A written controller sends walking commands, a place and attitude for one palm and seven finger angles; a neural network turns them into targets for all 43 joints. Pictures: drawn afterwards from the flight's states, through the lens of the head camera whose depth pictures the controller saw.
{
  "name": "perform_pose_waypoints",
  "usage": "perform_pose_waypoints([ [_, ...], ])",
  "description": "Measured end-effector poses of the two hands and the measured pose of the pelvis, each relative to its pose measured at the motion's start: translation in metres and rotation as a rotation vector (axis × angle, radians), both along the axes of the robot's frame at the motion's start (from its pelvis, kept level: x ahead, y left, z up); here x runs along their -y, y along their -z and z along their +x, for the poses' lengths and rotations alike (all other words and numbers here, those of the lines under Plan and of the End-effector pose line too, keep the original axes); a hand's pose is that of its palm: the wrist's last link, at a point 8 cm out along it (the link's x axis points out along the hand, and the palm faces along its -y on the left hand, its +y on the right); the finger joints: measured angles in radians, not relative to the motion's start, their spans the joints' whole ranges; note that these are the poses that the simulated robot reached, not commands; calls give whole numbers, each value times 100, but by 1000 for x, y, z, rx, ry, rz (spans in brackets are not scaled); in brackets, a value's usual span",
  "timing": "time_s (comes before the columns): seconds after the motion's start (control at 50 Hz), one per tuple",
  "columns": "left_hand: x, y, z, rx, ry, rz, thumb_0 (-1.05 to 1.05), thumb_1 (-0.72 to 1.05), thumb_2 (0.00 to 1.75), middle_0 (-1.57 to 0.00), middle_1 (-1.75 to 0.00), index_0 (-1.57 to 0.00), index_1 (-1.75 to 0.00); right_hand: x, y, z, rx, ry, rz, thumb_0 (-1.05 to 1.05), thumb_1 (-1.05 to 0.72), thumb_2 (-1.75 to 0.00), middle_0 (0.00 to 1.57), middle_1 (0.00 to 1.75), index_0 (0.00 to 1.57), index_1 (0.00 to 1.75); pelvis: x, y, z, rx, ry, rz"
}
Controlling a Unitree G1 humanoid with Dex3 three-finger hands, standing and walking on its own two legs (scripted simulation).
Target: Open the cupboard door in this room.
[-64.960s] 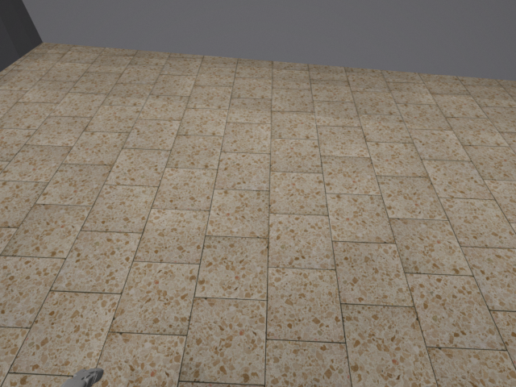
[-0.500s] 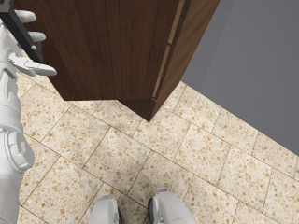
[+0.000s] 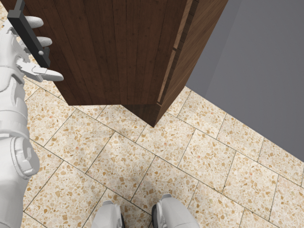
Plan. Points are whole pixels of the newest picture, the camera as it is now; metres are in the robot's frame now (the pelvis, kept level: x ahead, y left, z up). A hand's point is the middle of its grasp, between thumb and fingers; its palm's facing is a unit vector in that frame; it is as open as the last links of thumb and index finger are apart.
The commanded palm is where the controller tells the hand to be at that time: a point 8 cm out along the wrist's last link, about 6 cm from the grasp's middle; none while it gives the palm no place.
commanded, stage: close the thumb around the handle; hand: left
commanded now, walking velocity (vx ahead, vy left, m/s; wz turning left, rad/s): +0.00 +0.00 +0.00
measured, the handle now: (34, 36) +0.58 +0.23 +0.08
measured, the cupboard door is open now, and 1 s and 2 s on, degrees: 40 41 83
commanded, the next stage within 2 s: pull the door open along its arc in 0.72 s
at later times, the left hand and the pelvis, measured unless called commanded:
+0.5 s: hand (40, 53) +0.53 +0.21 +0.08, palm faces +0.02 -1.00 -0.01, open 8.0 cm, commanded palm +0.51 +0.24 +0.07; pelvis +0.00 +0.00 +0.00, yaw +1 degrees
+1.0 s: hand (40, 53) +0.53 +0.21 +0.08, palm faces +0.00 -1.00 -0.02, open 5.7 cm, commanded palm +0.49 +0.26 +0.07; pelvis +0.00 +0.00 +0.00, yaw +0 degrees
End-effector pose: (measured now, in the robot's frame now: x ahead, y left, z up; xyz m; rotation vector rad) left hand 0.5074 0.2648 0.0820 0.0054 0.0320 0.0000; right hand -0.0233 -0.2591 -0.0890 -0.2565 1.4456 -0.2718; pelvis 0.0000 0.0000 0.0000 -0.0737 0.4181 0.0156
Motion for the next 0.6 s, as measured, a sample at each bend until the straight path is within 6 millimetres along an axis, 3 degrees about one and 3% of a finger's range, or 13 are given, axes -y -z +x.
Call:
perform_pose_waypoints([
  [0.12, -1, 0, -2, 4, 1, 0, -1, -47, 32, -29, -121, -30, -120, -3, 1, 3, 9, -4, 2, 0, -91, -90, 20, 30, 20, 30, -2, 0, -1, 4, -2, -1],
  [0.22, -1, -1, -2, 4, -1, 1, -1, -33, 38, -30, -122, -31, -122, -3, 2, 2, 10, -8, 1, 0, -91, -90, 20, 30, 20, 30, -3, 1, -2, 4, -5, -2],
  [0.6, -2, -1, -1, 2, -15, 8, 1, 63, 79, -36, -133, -36, -132, -1, 2, -9, -26, -12, -5, 0, -91, -90, 20, 30, 20, 30, -1, 3, -4, -2, -13, -4],
])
